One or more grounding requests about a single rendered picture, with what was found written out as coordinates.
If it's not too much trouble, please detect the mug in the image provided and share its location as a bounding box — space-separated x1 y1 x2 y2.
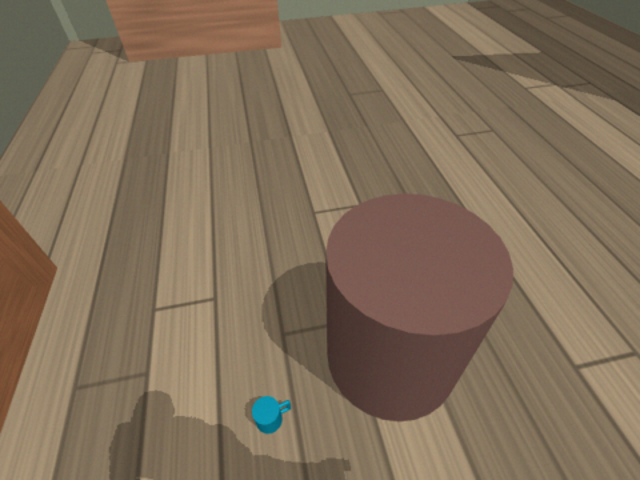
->
252 396 291 434

